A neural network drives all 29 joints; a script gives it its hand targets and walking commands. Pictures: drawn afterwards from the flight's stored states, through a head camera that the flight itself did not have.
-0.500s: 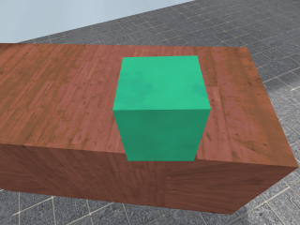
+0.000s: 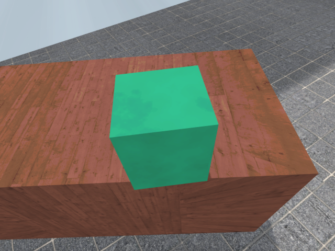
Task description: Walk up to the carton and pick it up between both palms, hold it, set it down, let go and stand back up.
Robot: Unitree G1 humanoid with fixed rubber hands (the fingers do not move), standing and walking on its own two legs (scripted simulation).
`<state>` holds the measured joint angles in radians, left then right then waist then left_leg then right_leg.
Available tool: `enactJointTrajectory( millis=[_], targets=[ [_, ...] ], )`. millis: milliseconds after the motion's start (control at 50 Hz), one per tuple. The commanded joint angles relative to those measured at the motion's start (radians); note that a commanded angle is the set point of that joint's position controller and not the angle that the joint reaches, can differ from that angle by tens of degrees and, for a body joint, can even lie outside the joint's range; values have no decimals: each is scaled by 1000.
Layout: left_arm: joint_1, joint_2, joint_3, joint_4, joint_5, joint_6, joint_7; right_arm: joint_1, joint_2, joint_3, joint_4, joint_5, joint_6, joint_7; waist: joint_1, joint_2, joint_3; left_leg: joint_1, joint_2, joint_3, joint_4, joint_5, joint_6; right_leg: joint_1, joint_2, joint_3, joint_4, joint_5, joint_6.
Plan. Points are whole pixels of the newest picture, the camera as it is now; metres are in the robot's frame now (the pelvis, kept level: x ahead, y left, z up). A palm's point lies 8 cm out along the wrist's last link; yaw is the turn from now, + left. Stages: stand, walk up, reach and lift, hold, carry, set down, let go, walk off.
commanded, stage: walk up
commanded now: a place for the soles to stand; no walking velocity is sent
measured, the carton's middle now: (164, 131) +0.41 +0.03 +0.04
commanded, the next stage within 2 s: reach and lift in 1.38 s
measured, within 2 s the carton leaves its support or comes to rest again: neither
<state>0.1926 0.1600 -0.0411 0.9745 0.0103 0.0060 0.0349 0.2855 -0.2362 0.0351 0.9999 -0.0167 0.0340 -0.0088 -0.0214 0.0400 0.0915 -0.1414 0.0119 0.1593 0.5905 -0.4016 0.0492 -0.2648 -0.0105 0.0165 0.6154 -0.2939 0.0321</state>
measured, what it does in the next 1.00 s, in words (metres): stands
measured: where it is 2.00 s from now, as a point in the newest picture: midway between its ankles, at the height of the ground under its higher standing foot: outside the picture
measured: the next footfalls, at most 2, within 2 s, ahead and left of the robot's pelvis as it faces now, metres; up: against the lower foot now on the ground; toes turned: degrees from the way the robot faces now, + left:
none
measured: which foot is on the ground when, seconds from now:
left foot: down 0.00-1.00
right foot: down 0.00-1.00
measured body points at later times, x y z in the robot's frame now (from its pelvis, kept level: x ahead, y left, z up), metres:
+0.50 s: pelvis -0.01 +0.00 +0.01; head -0.02 -0.01 +0.46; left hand +0.02 +0.23 -0.14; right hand -0.04 -0.24 -0.15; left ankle -0.05 +0.08 -0.73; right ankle +0.02 -0.13 -0.73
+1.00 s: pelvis +0.00 -0.01 +0.01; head +0.00 -0.03 +0.46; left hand +0.04 +0.21 -0.15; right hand -0.04 -0.25 -0.16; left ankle -0.05 +0.08 -0.73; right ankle +0.02 -0.13 -0.73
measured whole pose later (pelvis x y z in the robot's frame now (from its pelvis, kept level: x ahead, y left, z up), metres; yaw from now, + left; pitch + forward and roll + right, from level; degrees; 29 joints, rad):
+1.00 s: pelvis +0.00 -0.01 +0.01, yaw -5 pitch -1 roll +1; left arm 0.26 0.15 -0.05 1.11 0.01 -0.02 0.05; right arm 0.31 -0.21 0.04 1.12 -0.02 0.02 -0.03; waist 0.00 0.01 0.02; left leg -0.09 0.03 0.23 0.47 -0.35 0.02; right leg -0.28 0.03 0.09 0.56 -0.26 0.00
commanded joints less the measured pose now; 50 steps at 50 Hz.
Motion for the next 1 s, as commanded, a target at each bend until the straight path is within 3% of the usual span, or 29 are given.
enactJointTrajectory(
  millis=[0, 20, 40, 60, 100, 120, 160, 180, 220, 280, 360, 380, 420, 440, 460, 480, 540, 560, 580, 620, 640, 680, 720, 740, 760, 780, 800, 900, 980],
  targets=[
    [-2, 155, 29, -51, 2, -23, -1, 66, -149, -28, -32, 10, -48, -5, 23, -64, -98, 57, 157, -160, -195, 608, -17, 70, -89, 53, -104, 416, -70],
    [-9, 158, 33, -48, -1, -24, 2, 59, -169, -31, -23, 7, -51, -7, 27, -44, -94, 15, 167, -167, -205, 693, -21, 95, -90, 57, -92, 417, -72],
    [9, 170, 34, -38, 0, -26, 3, 56, -158, -31, -22, 15, -55, -12, 28, -33, -135, 85, 152, -151, -200, 651, 6, 88, -94, 79, -103, 406, -82],
    [-14, 173, 33, -27, 5, -27, 8, 78, -171, -39, -12, 16, -49, -12, 8, -59, -84, 56, 157, -137, -203, 657, 4, 78, -88, 49, -106, 418, -81],
    [-39, 170, 26, -18, 3, -20, 6, 100, -142, -34, 2, 11, -47, -17, -17, -7, -73, 59, 156, -129, -201, 631, 2, 52, -90, 45, -117, 395, -80],
    [-20, 167, 25, -23, 1, -23, 7, 113, -135, -33, 3, 11, -41, -19, -6, 41, -85, 74, 142, -120, -204, 555, 5, 32, -85, 59, -111, 341, -87],
    [-40, 154, 26, -7, 2, -13, 2, 108, -108, -26, 15, 10, -38, -25, 4, 11, -7, -9, 145, -136, -251, 477, -5, 25, -71, 54, -117, 282, -76],
    [-39, 162, 24, -5, -3, -8, 4, 89, -117, -27, 15, 14, -40, -21, -2, 46, -12, -7, 159, -150, -255, 504, -6, 25, -69, 46, -127, 275, -76],
    [-28, 126, 12, 15, 3, -11, -4, 91, -105, -22, 22, 7, -42, -16, 8, 49, -29, -36, 152, -159, -305, 333, -4, 31, -70, 62, -135, 150, -72],
    [-6, 143, 13, 44, 0, -5, -3, 74, -144, -27, 28, 1, -37, -16, 18, 16, 13, -100, 143, -166, -353, 60, 3, 41, -48, 55, -168, 120, -66],
    [2, 173, 21, 70, 7, -25, -1, 63, -124, -31, 54, -2, -34, -10, 26, -54, 60, -91, 138, -142, -328, -16, 36, 1, -51, 70, -187, 108, -82],
    [12, 165, 11, 61, 3, -26, 1, 94, -120, -31, 49, -6, -34, -8, 14, -24, 45, -67, 124, -127, -327, 4, 24, -11, -77, 115, -197, 104, -97],
    [58, 150, 16, 72, 4, -36, 0, 113, -122, -29, 74, -3, -27, -8, 38, -33, 41, -31, 116, -127, -313, -20, 13, -44, -88, 144, -228, 49, -96],
    [26, 155, 9, 79, 2, -32, 0, 119, -119, -29, 75, -5, -28, -7, -1, -65, 60, -27, 144, -136, -322, 8, -6, -68, -71, 105, -218, 75, -91],
    [46, 124, 4, 86, 3, -37, -2, 103, -138, -27, 72, 0, -28, -12, 25, -58, 68, -46, 156, -150, -336, 17, 15, -64, -57, 77, -201, 108, -88],
    [23, 154, 12, 80, 4, -32, 0, 110, -117, -24, 78, -6, -32, -14, 13, -122, 38, -52, 156, -146, -327, -2, 22, -40, -46, 87, -187, 111, -83],
    [76, 145, 6, 93, -2, -35, 4, 115, -94, -20, 96, 3, -29, -14, 13, -51, 79, -11, 132, -119, -308, 121, 12, -102, -67, 120, -186, 179, -107],
    [70, 145, 2, 90, -1, -37, 4, 142, -82, -15, 92, 2, -33, -16, 2, -81, 69, -2, 133, -115, -303, 155, 1, -74, -82, 141, -197, 194, -110],
    [98, 136, 3, 95, 7, -43, 6, 136, -118, -22, 100, 6, -28, -11, 11, -53, 29, 26, 129, -114, -275, 168, 1, -67, -87, 148, -194, 234, -110],
    [102, 122, 0, 99, 6, -42, 1, 138, -108, -25, 104, 1, -24, -14, 13, -67, -12, 25, 125, -98, -294, 98, 8, -49, -76, 144, -203, 154, -99],
    [98, 125, -1, 106, 2, -37, 3, 141, -115, -21, 101, -1, -27, -14, 20, -122, -11, 12, 126, -88, -280, 69, 16, -46, -71, 138, -197, 143, -93],
    [110, 147, 11, 100, -1, -41, 8, 109, -126, -19, 96, 7, -22, -14, 28, -103, 5, -6, 121, -90, -276, 124, 14, -39, -71, 159, -199, 212, -99],
    [119, 148, 9, 118, 6, -43, 16, 162, -112, -29, 114, -3, -25, -12, 6, -118, -13, 23, 109, -69, -244, 105, 1, -63, -93, 208, -227, 174, -105],
    [126, 165, 16, 99, -1, -44, 17, 142, -103, -20, 106, -4, -23, -16, 12, -78, -23, 41, 115, -77, -244, 134, 0, -64, -98, 195, -210, 262, -115],
    [130, 154, 8, 117, 4, -41, 16, 142, -98, -19, 116, -9, -24, -16, 21, -122, -40, 71, 133, -77, -257, 160, 8, -63, -89, 169, -201, 282, -104],
    [104, 142, 2, 105, 0, -42, 20, 146, -113, -19, 111, 2, -25, -18, -5, -76, -51, 95, 138, -60, -244, 261, 4, -61, -71, 136, -145, 368, -103],
    [112, 118, 0, 104, -7, -44, 16, 151, -107, -20, 107, 1, -24, -22, 1, -95, -90, 106, 141, -79, -238, 290, 7, -56, -69, 130, -139, 329, -96],
    [154, 155, 14, 104, -5, -34, 24, 129, -74, -8, 108, -1, -16, -25, 32, -70, 1, 4, 123, -65, -234, 147, -5, -39, -88, 196, -178, 326, -116],
    [129, 136, 15, 100, -4, -35, 22, 136, -111, -23, 102, -1, -18, -20, 7, -29, -14, 72, 152, -40, -236, 233, -11, -84, -71, 163, -133, 375, -109]
  ],
)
